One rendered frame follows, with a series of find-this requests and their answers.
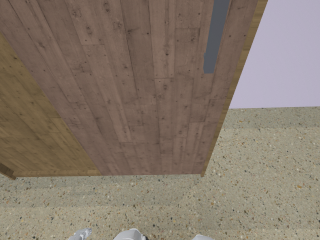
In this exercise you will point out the robot left thigh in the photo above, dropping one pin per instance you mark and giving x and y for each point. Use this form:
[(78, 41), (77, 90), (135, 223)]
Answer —
[(130, 235)]

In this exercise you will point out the wardrobe door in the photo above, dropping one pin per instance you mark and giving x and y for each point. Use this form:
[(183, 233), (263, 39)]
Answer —
[(33, 136), (127, 77)]

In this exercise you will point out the left robot hand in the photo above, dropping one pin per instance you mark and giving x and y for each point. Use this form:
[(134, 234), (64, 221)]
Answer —
[(81, 234)]

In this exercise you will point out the handle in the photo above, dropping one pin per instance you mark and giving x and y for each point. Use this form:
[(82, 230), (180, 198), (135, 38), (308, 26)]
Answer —
[(219, 13)]

